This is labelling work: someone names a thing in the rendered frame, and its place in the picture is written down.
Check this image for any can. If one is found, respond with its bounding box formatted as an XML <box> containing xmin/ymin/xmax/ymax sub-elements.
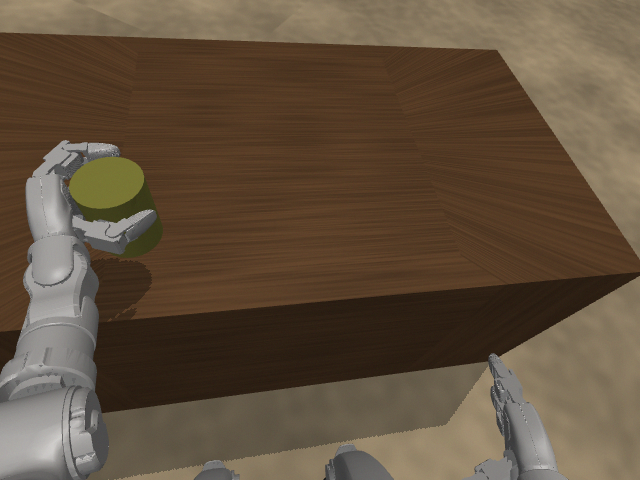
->
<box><xmin>69</xmin><ymin>157</ymin><xmax>163</xmax><ymax>258</ymax></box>

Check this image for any right robot hand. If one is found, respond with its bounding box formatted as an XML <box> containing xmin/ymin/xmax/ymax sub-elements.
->
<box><xmin>462</xmin><ymin>353</ymin><xmax>559</xmax><ymax>480</ymax></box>

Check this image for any left robot hand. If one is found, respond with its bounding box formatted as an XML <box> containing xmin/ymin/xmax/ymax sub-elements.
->
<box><xmin>25</xmin><ymin>140</ymin><xmax>157</xmax><ymax>255</ymax></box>

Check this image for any left robot arm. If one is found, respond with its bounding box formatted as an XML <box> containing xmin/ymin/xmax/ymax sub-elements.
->
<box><xmin>0</xmin><ymin>235</ymin><xmax>109</xmax><ymax>480</ymax></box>

